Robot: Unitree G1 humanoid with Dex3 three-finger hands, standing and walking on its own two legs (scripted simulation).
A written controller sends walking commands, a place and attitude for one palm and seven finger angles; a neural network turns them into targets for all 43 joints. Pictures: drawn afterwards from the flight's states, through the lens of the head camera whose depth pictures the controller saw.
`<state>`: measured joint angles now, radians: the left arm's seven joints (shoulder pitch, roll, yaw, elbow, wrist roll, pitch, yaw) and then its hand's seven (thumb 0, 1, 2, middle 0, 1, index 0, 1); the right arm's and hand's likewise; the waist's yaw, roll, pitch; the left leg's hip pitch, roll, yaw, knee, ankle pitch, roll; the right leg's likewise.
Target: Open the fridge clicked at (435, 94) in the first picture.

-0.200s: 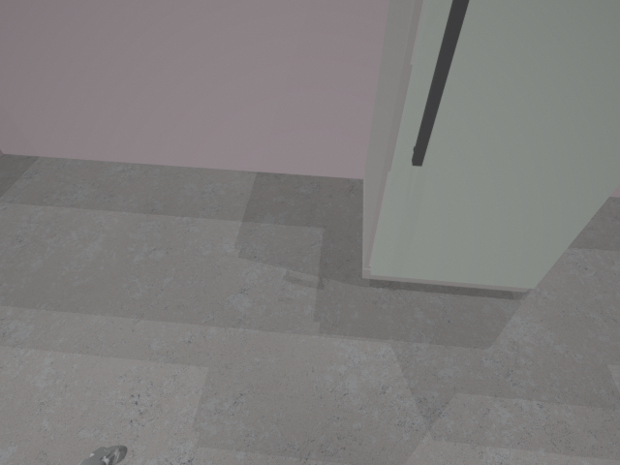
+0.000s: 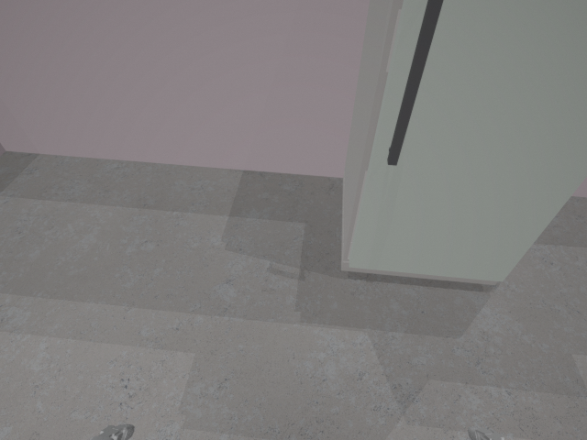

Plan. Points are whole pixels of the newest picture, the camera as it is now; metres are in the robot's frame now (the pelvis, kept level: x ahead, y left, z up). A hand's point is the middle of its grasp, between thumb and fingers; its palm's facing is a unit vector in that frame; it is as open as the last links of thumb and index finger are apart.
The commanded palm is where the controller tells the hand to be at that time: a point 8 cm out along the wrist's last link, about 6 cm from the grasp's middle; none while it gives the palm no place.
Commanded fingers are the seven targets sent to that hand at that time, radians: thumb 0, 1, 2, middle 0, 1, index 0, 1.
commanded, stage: stand and wait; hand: left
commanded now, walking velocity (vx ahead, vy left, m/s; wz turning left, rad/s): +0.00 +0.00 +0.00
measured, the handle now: (410, 85) +0.85 -0.21 +0.09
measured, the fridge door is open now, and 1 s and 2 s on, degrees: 0 0 0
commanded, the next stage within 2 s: look at it before walking up in 0.66 s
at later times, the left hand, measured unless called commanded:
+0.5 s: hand out of the picture +0.05 +0.24 -0.15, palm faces -0.01 -0.94 -0.35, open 7.4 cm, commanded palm none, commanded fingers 0.00 0.90 0.90 -0.20 -0.30 -0.20 -0.30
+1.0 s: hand out of the picture +0.05 +0.23 -0.15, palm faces -0.02 -0.94 -0.33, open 7.4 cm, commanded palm none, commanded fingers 0.00 0.90 0.90 -0.20 -0.30 -0.20 -0.30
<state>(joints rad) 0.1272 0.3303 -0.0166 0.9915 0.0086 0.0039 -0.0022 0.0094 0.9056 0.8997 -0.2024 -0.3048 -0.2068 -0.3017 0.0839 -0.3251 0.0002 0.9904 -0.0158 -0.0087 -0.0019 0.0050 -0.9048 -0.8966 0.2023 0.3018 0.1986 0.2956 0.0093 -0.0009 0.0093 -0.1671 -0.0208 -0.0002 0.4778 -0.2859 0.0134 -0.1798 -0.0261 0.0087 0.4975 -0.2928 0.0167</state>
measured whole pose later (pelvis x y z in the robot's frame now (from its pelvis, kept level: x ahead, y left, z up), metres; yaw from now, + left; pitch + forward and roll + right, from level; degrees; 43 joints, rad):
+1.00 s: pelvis -0.02 -0.01 +0.01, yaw +0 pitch -2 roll +0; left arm 0.14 0.34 0.00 1.09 0.01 0.00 -0.01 0.01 0.91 0.90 -0.20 -0.30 -0.21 -0.30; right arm 0.12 -0.33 0.00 1.11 -0.01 -0.01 0.00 0.00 -0.91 -0.90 0.20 0.30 0.20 0.30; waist 0.00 0.00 0.03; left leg -0.15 0.00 -0.01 0.38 -0.20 -0.01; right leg -0.16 0.00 0.00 0.39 -0.21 0.00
